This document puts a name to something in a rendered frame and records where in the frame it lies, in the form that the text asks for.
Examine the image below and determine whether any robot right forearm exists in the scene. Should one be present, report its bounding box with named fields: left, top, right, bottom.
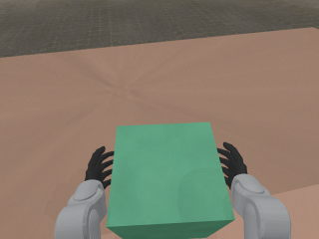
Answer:
left=230, top=173, right=292, bottom=239

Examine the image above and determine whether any robot left hand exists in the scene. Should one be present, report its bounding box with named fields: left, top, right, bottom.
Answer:
left=85, top=146, right=115, bottom=189

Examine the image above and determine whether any robot left forearm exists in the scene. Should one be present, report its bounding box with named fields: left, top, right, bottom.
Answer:
left=54, top=179, right=108, bottom=239

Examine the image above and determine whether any robot right hand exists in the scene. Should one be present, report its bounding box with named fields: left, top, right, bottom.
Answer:
left=217, top=142, right=248, bottom=190

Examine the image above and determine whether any carton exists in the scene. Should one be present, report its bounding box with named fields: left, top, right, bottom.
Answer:
left=106, top=121, right=235, bottom=239

